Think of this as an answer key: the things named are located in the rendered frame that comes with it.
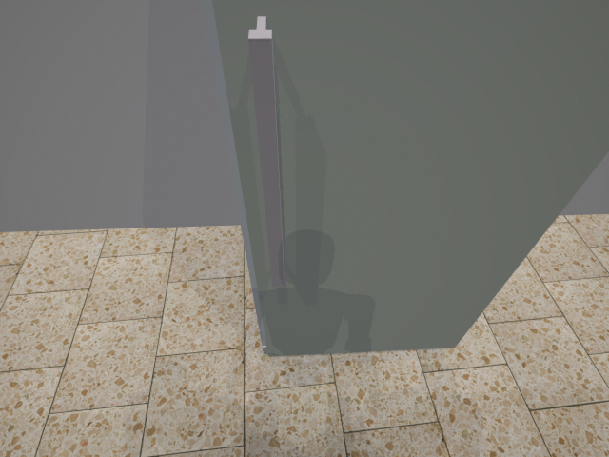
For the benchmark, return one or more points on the fridge door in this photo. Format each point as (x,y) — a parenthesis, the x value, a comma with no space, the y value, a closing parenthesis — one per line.
(425,146)

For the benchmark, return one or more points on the handle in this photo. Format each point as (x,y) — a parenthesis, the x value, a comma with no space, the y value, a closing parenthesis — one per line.
(262,70)

